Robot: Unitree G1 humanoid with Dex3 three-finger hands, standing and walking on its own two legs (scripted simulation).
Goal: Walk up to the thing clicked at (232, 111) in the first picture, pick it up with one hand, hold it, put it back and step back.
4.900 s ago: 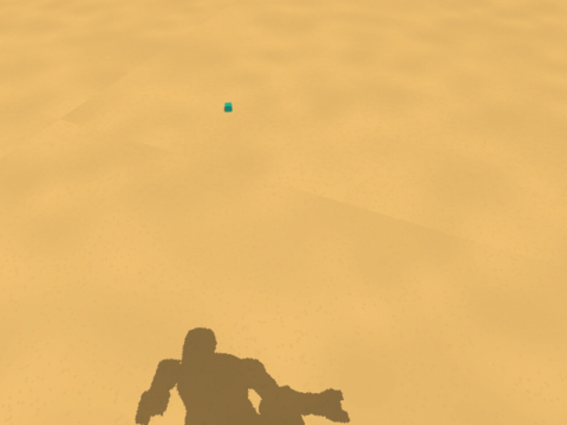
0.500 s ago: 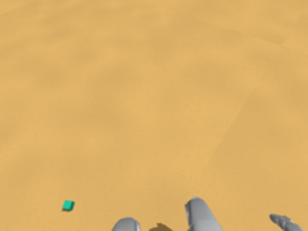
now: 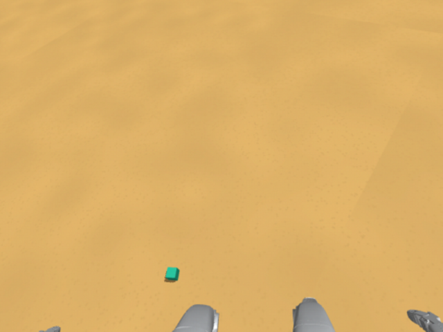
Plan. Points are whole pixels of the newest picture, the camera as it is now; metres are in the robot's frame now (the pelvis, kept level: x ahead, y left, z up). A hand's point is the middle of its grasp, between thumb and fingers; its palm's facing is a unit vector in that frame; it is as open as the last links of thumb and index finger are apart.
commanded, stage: walk up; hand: left
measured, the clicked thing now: (172, 273) +0.42 +0.35 -0.71
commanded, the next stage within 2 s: none
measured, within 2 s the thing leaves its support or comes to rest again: neither
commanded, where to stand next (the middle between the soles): +0.00 +0.16 m, yaw -8 degrees
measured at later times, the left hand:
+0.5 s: hand out of the picture -0.05 +0.45 -0.13, palm faces -0.15 -0.87 -0.47, open 7.4 cm
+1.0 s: hand out of the picture +0.03 +0.52 -0.12, palm faces -0.18 -0.91 -0.38, open 7.4 cm
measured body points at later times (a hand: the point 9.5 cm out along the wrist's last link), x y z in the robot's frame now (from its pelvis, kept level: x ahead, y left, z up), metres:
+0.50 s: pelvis -0.11 +0.19 +0.01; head -0.05 +0.15 +0.45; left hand -0.04 +0.50 -0.10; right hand -0.06 -0.14 -0.11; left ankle -0.04 +0.22 -0.69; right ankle -0.12 +0.09 -0.70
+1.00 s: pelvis -0.11 +0.25 +0.03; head -0.08 +0.28 +0.48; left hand +0.04 +0.56 -0.10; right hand -0.15 -0.08 -0.07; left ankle -0.09 +0.37 -0.70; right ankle -0.10 +0.08 -0.66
